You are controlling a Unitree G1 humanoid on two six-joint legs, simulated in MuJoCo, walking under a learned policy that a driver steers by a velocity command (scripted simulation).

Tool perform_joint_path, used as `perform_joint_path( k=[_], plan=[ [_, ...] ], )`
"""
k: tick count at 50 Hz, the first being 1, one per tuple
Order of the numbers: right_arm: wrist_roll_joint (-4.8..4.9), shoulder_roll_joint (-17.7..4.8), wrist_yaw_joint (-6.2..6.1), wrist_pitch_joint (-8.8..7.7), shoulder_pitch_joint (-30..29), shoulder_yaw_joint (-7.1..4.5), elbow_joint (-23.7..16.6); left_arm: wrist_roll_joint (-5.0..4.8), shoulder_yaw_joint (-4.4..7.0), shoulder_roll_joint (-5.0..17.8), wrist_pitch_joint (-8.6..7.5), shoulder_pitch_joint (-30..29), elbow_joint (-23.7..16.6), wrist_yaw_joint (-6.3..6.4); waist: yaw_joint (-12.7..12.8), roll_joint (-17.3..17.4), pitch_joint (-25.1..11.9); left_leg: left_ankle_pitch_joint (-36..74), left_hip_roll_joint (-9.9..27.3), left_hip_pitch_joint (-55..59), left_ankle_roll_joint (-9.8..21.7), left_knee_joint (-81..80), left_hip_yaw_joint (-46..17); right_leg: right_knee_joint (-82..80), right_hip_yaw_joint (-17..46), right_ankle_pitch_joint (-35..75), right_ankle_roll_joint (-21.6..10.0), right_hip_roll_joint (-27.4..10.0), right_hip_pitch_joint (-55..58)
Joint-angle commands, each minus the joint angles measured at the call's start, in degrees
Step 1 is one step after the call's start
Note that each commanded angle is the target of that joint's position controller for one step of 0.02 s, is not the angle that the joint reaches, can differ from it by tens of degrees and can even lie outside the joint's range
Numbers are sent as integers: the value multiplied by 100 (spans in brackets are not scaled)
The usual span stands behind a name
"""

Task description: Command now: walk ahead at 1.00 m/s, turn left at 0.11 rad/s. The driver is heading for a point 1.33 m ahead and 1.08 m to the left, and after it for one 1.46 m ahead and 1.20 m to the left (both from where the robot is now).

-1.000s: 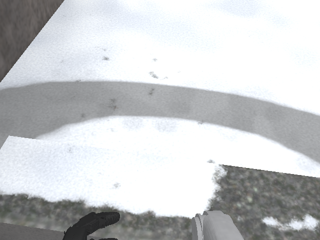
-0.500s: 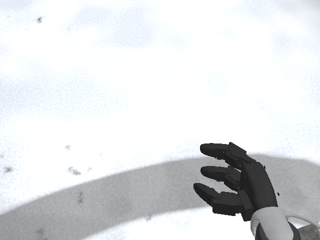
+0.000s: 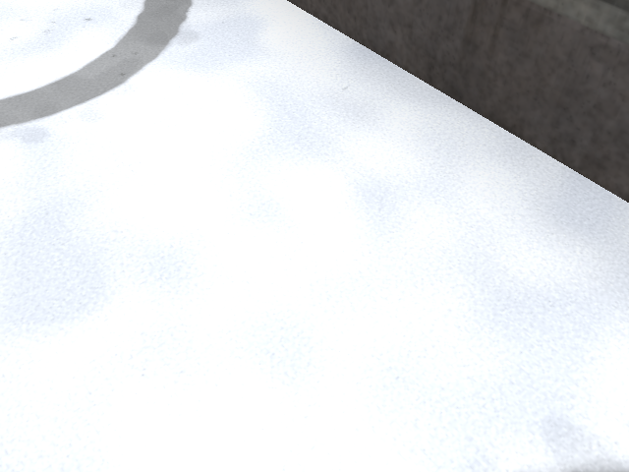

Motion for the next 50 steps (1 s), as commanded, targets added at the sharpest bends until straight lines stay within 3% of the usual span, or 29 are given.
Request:
perform_joint_path(
  k=[1, 3, 5, 8, 10, 12, 14, 15, 16, 17, 18, 19, 20, 21, 23, 24, 28, 33, 35, 36, 37, 38, 39, 40, 41, 42, 43, 47, 50],
  plan=[
    [-81, -528, 182, 62, -168, -1, -629, 21, 66, 499, -418, 422, -227, 126, -15, 614, 147, 255, 308, -2303, -15, -257, -513, -2765, 3176, -402, -729, -2350, 1225],
    [-74, -466, 293, 243, -451, 5, -706, -90, -15, 388, -586, 554, 24, 93, -156, 381, 604, 339, 484, -2389, -95, -889, -609, -3138, 2409, 95, -451, -2200, 680],
    [-68, -432, 311, 250, -1050, 46, -905, -138, -24, 431, -674, 615, 147, 36, -52, 142, 844, 871, 472, -2689, -37, -1800, -418, -3397, 1392, 1461, -175, -1873, 801],
    [12, -344, 418, 165, -1494, 122, -927, -196, -74, 416, -739, 442, 231, 27, -17, 100, 732, 2318, 328, -1848, 204, -3487, 413, -3676, 5, 3011, 258, -1308, 979],
    [56, -225, 491, 134, -1737, 174, -914, -253, -79, 575, -773, 666, 360, 49, 126, 36, 673, 3066, 79, -1233, 411, -4313, 857, -3854, -297, 4086, 402, -1416, 1443],
    [35, -404, 487, 128, -1526, 125, -797, -200, -26, 854, -717, 802, 416, 135, 29, -355, 305, 2795, -433, -957, 584, -4604, 1280, -3213, -510, 6524, 586, -1561, 2521],
    [49, -783, 445, 152, -477, -29, -544, -67, 71, 1147, -497, 667, 362, 278, -617, -780, -365, 2016, -906, 10, 739, -4658, 1421, -1476, -545, 8209, 671, -1744, 3029],
    [58, -1066, 397, 176, 752, -182, -193, -6, 128, 1285, -368, 340, 228, 314, -1219, -847, -929, 1570, -1093, 1249, 852, -4640, 1266, 50, -476, 8367, 642, -1803, 2726],
    [9, -1368, 310, 225, 1745, -366, 59, -23, 170, 1381, -309, -41, 94, 303, -1806, -566, -1203, 1167, -961, 2485, 1061, -5112, 783, 2185, -513, 7201, 614, -1527, 1848],
    [146, -1602, 237, 352, 1408, -504, 88, 35, -10, 538, -417, -422, -54, 183, -1342, 857, -764, 1337, -410, 3219, 1130, -4897, -324, 4543, -241, 678, 729, -401, -132],
    [-92, -2224, 252, 370, 776, -585, -222, -260, -202, 169, -510, 492, -776, 78, -271, 2025, -1945, 708, 975, 4745, 2590, -6003, -3812, 6217, 836, -1031, 972, -52, -2308],
    [-74, -1857, 227, 377, 620, -579, -440, -159, -260, 427, -615, 169, -729, 114, -606, 515, -2101, -152, 1116, 4668, 2526, -6976, -4649, 5955, 1324, -375, 832, -406, -2685],
    [-63, -1432, 167, 338, 599, -474, -263, -151, -273, 531, -671, -180, -748, 109, -416, -218, -1036, -275, 967, 3553, 2134, -7231, -4219, 5198, 1371, 10, 803, -727, -2661],
    [-41, -1158, 157, 271, 565, -396, -126, -62, -318, 452, -653, -520, -852, 108, -184, -672, -519, 70, 689, 2528, 1821, -7228, -3609, 4458, 1346, 104, 826, -999, -2339],
    [28, -1059, 116, 123, 424, -307, -128, 136, -393, 367, -391, -543, -908, 90, 150, -682, -59, 845, 202, 1145, 1662, -7214, -2727, 3975, 1284, -96, 962, -1203, -1810],
    [53, -1069, 132, 60, 428, -281, -137, 156, -417, 348, -267, -534, -945, 80, 229, -563, 9, 943, 42, 752, 1662, -7269, -2493, 3641, 1232, -240, 1037, -1291, -1730],
    [83, -1213, 152, -30, 456, -288, -178, 51, -553, 295, -201, -1845, -1483, -20, -65, -181, 522, 1892, -472, -162, 1410, -7734, -1890, 1367, 823, 1119, 1226, -1324, -1328],
    [136, -1435, 169, 9, 881, -392, -35, -86, -599, 327, -278, -2475, -1583, -36, -601, 252, 165, 3771, -402, 1077, 946, -7195, -2003, -424, 715, 2488, 1055, -821, -752],
    [128, -1572, 121, 2, 630, -431, -99, -94, -525, 512, -318, -2115, -1497, 22, -364, 271, -96, 4681, -400, 1295, 735, -6601, -2077, -986, 783, 2199, 946, -580, 164],
    [92, -1732, 125, -15, 522, -462, -126, -117, -403, 789, -339, -1512, -1329, 91, -69, 274, -531, 5342, -392, 1398, 607, -5853, -2113, -943, 824, 1765, 881, -436, 946],
    [66, -1902, 156, -46, 182, -492, -207, -161, -269, 1035, -374, -423, -1078, 168, 596, 276, -1049, 5298, -485, 1139, 500, -4659, -2050, -968, 931, 1425, 810, -563, 2097],
    [22, -1594, 186, -125, -97, -412, -347, -106, -90, 1383, -386, 942, -821, 290, 1227, 109, -1758, 4320, -632, 365, 454, -3087, -1819, -614, 1437, 285, 668, -1241, 3624],
    [60, -572, 168, -153, 114, -158, -526, 114, 10, 1691, -381, 1531, -693, 366, 1048, -1341, -2309, -873, -1183, -1132, 434, -1222, -1103, -983, 3484, -1352, 440, -2922, 4941],
    [252, -759, 162, -85, 665, -66, -799, 116, 99, 1866, -342, 821, -789, 286, 440, -2514, -2799, -873, -1146, -2133, 383, -268, -709, -2271, 6361, -2479, -102, -3556, 4937],
    [44, -1153, 121, 33, 86, -117, -583, 65, 3, 1123, -299, 89, -934, 253, 477, -1221, -1670, -92, -666, -2439, 394, -283, -514, -2506, 5507, -3165, -46, -3107, 3930],
    [-60, -1211, 192, 98, -285, -141, -617, 0, -85, 754, -283, -107, -842, 225, 435, -553, -950, 315, -457, -2381, 339, -553, -354, -2410, 4380, -2207, 54, -2846, 3121],
    [-107, -1146, 271, 163, -517, -135, -645, 23, -114, 626, -289, -14, -669, 202, 389, -127, -594, 365, -292, -2286, 296, -721, -295, -2441, 3617, -1209, 162, -2637, 2589],
    [-155, -584, 504, 420, -1021, 56, -1122, -164, -179, 354, -494, 577, 46, 86, 86, -463, 49, 394, 204, -2632, 254, -988, -263, -2783, 1808, 793, 413, -2375, 1851],
    [-155, -646, 563, 453, -1571, 123, -1482, -147, -168, 507, -590, 365, 165, 52, -118, -539, 311, 1200, 231, -2587, 182, -1617, -52, -3121, 579, 2110, 577, -2162, 1433]
  ],
)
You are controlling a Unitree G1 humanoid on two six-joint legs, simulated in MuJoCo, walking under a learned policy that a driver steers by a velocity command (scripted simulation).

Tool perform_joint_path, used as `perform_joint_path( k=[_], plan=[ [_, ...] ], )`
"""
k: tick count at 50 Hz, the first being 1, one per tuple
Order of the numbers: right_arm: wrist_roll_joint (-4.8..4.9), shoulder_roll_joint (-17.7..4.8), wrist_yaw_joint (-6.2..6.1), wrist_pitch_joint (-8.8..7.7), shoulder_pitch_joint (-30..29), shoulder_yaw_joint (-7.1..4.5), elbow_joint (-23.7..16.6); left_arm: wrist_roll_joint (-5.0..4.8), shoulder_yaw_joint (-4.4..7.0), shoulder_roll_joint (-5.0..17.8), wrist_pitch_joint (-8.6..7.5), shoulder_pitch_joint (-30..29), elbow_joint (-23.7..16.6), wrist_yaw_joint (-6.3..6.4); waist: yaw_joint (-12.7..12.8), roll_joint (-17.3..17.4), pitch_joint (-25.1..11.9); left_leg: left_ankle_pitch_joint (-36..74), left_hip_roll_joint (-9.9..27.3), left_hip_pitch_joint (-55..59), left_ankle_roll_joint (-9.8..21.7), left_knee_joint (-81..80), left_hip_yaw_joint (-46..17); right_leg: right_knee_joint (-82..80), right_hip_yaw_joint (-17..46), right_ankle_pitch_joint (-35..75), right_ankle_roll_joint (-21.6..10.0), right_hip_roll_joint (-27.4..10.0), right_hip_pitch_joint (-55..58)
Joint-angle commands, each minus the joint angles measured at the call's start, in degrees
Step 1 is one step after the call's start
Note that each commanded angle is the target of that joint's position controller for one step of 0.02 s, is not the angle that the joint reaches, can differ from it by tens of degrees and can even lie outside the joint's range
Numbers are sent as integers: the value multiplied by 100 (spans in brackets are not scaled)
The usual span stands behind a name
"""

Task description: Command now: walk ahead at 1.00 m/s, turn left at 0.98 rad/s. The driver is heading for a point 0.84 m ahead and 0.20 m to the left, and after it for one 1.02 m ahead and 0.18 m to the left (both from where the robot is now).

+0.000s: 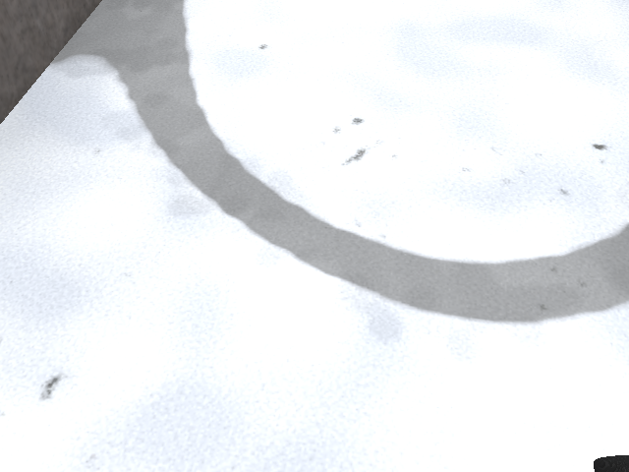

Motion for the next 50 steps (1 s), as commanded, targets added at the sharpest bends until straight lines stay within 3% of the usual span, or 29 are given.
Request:
perform_joint_path(
  k=[1, 4, 6, 8, 10, 11, 12, 13, 14, 15, 16, 18, 21, 23, 25, 28, 29, 30, 31, 32, 33, 34, 35, 36, 39, 40, 44, 47, 50],
  plan=[
    [21, 190, 101, 4, -353, 186, -666, 8, -84, 145, -205, -544, -278, -54, -479, -845, 512, 830, 308, -368, -36, -587, -174, -1419, 374, 2246, -407, -1305, -349],
    [34, 227, 221, -15, -982, 257, -769, 4, -63, 328, -201, -96, -39, -35, -279, -530, 892, 1349, 35, 229, 179, -2083, 667, -1609, -441, 3452, -169, -1020, -199],
    [50, 203, 240, -49, -1056, 257, -706, 8, -16, 594, -164, 156, 0, 26, -297, -653, 727, 1276, -383, 843, 416, -2600, 1145, -1151, -691, 5932, -54, -1082, 321],
    [61, 15, 167, -80, -442, 181, -518, 7, 68, 945, -29, 201, -46, 149, -738, -1029, 238, 788, -750, 1633, 593, -2806, 1250, 8, -676, 7863, -21, -1320, 778],
    [69, -469, 15, -130, 1724, -93, 134, 54, 154, 1204, 162, -316, -284, 183, -1767, -1087, -746, 219, -995, 4040, 940, -3110, 788, 2764, -439, 8054, -185, -1546, 25],
    [134, -690, -148, -133, 2252, -278, 421, 89, 161, 1045, 212, -403, -345, 103, -1821, -497, -876, 26, -776, 5279, 1121, -3634, 139, 4895, -446, 4223, -173, -957, -1184],
    [221, -1129, -258, -67, 1720, -358, 337, 212, -73, 100, 178, -362, -659, 16, -1019, 776, -549, 1026, 250, 5622, 1325, -3385, -1663, 7074, -270, -1100, -72, -78, -3049],
    [66, -1491, -281, 17, 1740, -455, 36, 11, -59, 386, 63, -344, -1378, -3, -928, 778, -1925, -178, 1081, 7002, 2435, -4735, -4241, 7777, 1067, -1093, 23, 126, -4421],
    [92, -1213, -345, 18, 1819, -451, 81, 48, -92, 576, -81, -898, -1427, -13, -1036, -221, -1373, -903, 1173, 6438, 2184, -5626, -4677, 7205, 1418, -541, -2, -208, -4756],
    [98, -948, -396, -40, 1676, -392, 221, 28, -125, 551, -138, -1018, -1410, -16, -737, -629, -408, -738, 1024, 5385, 1974, -5874, -4285, 6531, 1409, -277, -3, -408, -4643],
    [108, -803, -420, -136, 1520, -343, 290, 118, -158, 474, -97, -1118, -1371, 1, -448, -957, -30, -173, 748, 4489, 1822, -5886, -3821, 6080, 1393, -372, 60, -557, -4234],
    [140, -547, -441, -309, 1276, -212, 288, 279, -182, 413, 167, -834, -1269, -1, 0, -1053, 250, 560, 362, 3160, 1724, -5907, -3037, 5378, 1413, -727, 249, -763, -3522],
    [164, -544, -382, -481, 1202, -191, 344, 220, -283, 160, 320, -1762, -1684, -68, -51, -792, 627, 636, -133, 1867, 1537, -6260, -2437, 3720, 1165, -120, 378, -851, -2956],
    [178, -552, -347, -513, 1155, -219, 386, 102, -374, -37, 296, -2144, -1787, -157, -173, -533, 576, 1043, -485, 1506, 1197, -6264, -1983, 2522, 1046, 1475, 288, -704, -2116],
    [267, -554, -282, -555, 1457, -229, 532, 10, -381, -37, 265, -2257, -1702, -200, -437, -369, 361, 1678, -367, 1825, 987, -6327, -1914, 1802, 881, 2523, 104, -511, -1443],
    [240, -623, -315, -556, 1887, -236, 759, 48, -280, 234, 231, -2319, -1636, -164, -597, -272, 199, 3350, -37, 3410, 737, -5683, -1980, 1080, 811, 2187, -156, -252, -1480],
    [193, -794, -340, -537, 1930, -261, 812, 58, -186, 414, 212, -1892, -1501, -121, -397, -235, -109, 4408, 50, 3881, 622, -5038, -1939, 1062, 716, 1587, -248, -9, -1163],
    [126, -950, -340, -510, 1816, -283, 833, 33, -64, 604, 182, -1047, -1282, -55, 112, -260, -568, 4993, 16, 3945, 480, -3906, -1788, 1008, 613, 1085, -338, 154, -331],
    [52, -835, -333, -527, 1509, -248, 771, 33, 64, 846, 173, 138, -1003, 52, 801, -252, -1046, 4499, -166, 3135, 353, -2324, -1594, 1222, 830, 623, -431, -162, 1038],
    [81, -98, -350, -597, 1520, -64, 570, 185, 207, 1331, 152, 1145, -834, 151, 1022, -1288, -1756, 1785, -689, 1832, 220, 97, -1136, 994, 2686, -1593, -701, -1453, 2313],
    [293, 284, -288, -645, 2286, 79, 391, 204, 265, 1577, 154, 616, -755, 30, 167, -3063, -2132, -1236, -1340, 434, 79, 1086, -1013, -679, 6258, -2236, -1251, -2427, 2692],
    [107, -85, -363, -591, 1751, 74, 511, 117, 194, 963, 177, -148, -900, -44, 118, -1787, -967, -873, -828, -177, 124, 1231, -922, -727, 5893, -1955, -1431, -2246, 1963],
    [48, -143, -328, -569, 1165, 70, 459, 47, 117, 592, 141, -382, -849, -82, 122, -824, -363, -565, -643, -102, 37, 1040, -870, -494, 4774, -327, -1537, -2028, 1173],
    [-15, -83, -298, -555, 807, 91, 366, 49, 60, 411, 116, -369, -699, -110, 35, -359, -94, -659, -537, 84, -27, 743, -767, -359, 4018, 1397, -1503, -1773, 600],
    [-143, 186, -240, -450, 576, 193, 75, -152, -84, 164, -15, 7, -191, -155, -297, -705, 51, -1099, -269, 212, -347, -427, -430, -356, 2873, 4663, -1373, -1303, 137],
    [340, 217, -250, -578, 390, 189, -45, -379, -100, 88, -130, -557, -426, -113, -435, -1013, 96, -845, -96, 179, -419, -944, -537, -446, 2732, 4623, -1380, -1160, 29],
    [189, 304, -186, -734, -485, 313, -250, -389, 203, 968, -34, -690, -481, 103, -336, -845, -208, 1342, -649, 2097, -695, -3825, -110, -663, 1996, 4109, -1118, -578, -1204],
    [147, 76, -211, -670, -601, 195, -233, -382, 202, 746, 13, -254, -308, 153, -255, -948, -260, 2514, -613, 2624, -520, -4493, -387, -382, 2100, 3337, -791, -617, -862],
    [15, -131, -298, -665, 392, 16, 102, -324, 160, 510, 133, -401, -402, 160, -763, -897, -729, 3300, -381, 3848, -221, -4788, -353, 1255, 1858, 3587, -371, -230, -708]
  ],
)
